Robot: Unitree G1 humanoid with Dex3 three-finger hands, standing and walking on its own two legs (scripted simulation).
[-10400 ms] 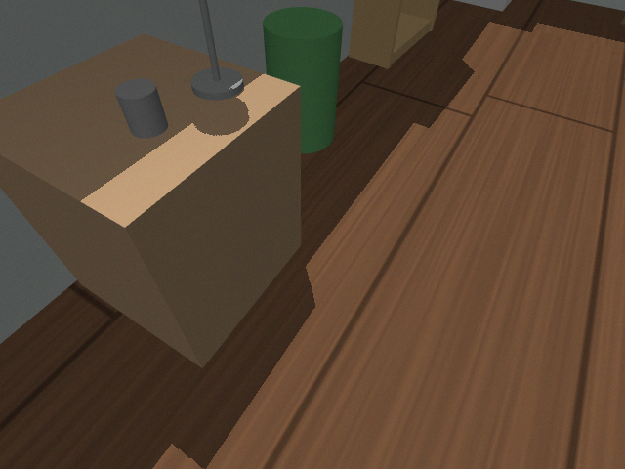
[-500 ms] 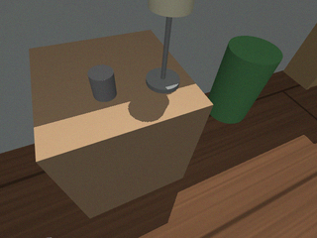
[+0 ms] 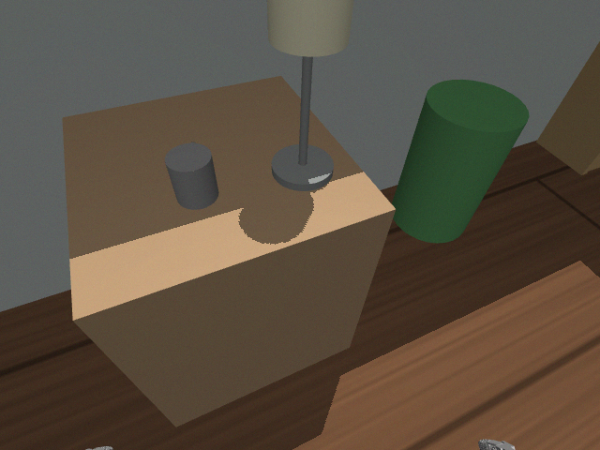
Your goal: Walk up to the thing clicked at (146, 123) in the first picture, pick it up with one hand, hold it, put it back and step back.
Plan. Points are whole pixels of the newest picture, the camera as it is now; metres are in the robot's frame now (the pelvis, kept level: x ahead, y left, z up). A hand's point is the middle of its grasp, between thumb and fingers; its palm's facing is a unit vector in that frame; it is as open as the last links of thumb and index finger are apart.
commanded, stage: walk up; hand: left
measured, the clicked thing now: (193, 171) +0.62 +0.21 -0.01
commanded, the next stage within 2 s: stand in 0.52 s
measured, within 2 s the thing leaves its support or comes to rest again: neither
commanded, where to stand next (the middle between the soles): +0.08 +0.00 m, yaw +0 degrees
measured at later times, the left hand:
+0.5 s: hand out of the picture +0.09 +0.25 -0.16, palm faces +0.01 -0.95 -0.32, open 7.4 cm
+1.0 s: hand out of the picture +0.10 +0.25 -0.16, palm faces -0.02 -0.94 -0.34, open 7.4 cm
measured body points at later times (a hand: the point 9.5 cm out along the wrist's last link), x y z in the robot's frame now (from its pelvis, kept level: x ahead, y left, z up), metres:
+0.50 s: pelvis +0.01 +0.00 +0.00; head +0.02 +0.01 +0.45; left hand +0.09 +0.30 -0.14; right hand +0.08 -0.30 -0.13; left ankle +0.02 +0.12 -0.75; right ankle +0.02 -0.12 -0.75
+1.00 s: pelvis +0.02 +0.00 +0.00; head +0.04 +0.00 +0.45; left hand +0.10 +0.30 -0.13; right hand +0.10 -0.30 -0.13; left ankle +0.02 +0.12 -0.75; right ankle +0.02 -0.12 -0.75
